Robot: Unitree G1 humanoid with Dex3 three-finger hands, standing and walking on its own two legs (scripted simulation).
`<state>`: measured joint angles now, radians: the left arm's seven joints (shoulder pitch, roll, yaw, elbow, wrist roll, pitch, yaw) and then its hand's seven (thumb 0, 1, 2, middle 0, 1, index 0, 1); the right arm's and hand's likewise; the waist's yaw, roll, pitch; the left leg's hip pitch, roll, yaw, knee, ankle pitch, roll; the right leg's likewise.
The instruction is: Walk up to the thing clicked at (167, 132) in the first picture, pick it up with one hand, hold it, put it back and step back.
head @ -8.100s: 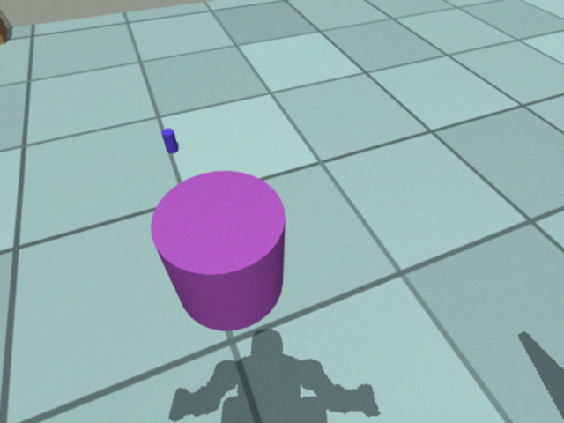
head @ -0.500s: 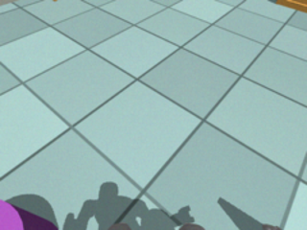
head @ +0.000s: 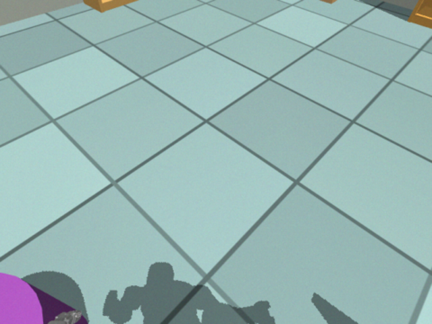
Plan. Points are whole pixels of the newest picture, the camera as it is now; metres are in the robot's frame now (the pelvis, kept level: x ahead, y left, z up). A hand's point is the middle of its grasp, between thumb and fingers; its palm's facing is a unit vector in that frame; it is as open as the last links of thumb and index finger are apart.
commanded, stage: walk up
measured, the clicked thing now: out of the picture +0.69 +1.33 -0.70
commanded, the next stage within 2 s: stand in 0.10 s
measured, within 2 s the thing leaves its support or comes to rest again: neither
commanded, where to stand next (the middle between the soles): +0.06 -0.01 m, yaw -2 degrees
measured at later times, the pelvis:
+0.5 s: pelvis +0.01 -0.02 +0.02, yaw -1 degrees
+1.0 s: pelvis +0.02 -0.02 +0.02, yaw -1 degrees
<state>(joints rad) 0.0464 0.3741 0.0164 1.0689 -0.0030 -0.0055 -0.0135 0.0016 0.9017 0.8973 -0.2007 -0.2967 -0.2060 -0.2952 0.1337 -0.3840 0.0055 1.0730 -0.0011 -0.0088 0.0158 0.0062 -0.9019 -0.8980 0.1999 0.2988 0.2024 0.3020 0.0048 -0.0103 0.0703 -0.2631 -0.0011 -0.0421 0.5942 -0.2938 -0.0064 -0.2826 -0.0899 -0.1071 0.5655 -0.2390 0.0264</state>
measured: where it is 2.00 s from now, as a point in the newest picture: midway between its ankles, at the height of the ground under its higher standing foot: outside the picture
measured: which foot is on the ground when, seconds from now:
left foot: down 0.00-1.00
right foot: down 0.00-1.00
